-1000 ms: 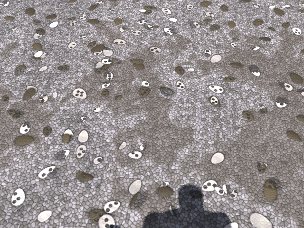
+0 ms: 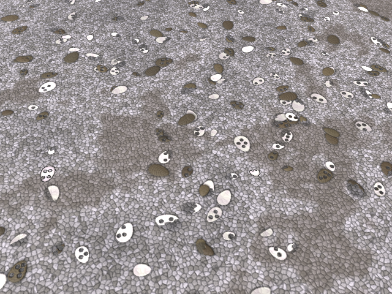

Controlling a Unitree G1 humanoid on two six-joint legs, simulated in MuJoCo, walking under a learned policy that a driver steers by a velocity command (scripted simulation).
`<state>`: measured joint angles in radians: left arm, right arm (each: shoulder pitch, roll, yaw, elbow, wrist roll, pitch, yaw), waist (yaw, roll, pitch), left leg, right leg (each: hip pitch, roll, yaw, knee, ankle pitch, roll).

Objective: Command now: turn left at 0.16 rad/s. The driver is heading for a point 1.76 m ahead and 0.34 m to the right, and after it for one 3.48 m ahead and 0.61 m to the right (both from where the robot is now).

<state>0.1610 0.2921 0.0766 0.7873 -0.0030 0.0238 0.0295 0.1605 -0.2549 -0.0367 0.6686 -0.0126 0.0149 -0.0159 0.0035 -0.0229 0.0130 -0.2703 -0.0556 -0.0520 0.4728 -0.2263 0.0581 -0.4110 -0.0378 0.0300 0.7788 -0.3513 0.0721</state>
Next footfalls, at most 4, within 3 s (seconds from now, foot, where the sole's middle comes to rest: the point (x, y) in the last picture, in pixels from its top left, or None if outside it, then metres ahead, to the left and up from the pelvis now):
0.08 right None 0.04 -0.15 -0.78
1.50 right None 0.44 -0.14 -0.78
2.04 left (172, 221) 0.75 0.09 -0.78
2.60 right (237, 165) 1.03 -0.17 -0.78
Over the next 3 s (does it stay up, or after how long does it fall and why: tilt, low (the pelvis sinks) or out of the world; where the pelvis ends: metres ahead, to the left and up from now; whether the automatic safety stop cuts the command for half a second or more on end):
stays up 1.11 -0.12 0.00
